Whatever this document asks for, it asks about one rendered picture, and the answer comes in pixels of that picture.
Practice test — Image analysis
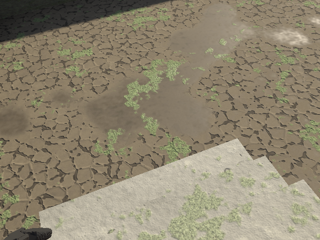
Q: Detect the left robot hand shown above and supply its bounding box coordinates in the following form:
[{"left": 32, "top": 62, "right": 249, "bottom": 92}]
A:
[{"left": 3, "top": 227, "right": 52, "bottom": 240}]

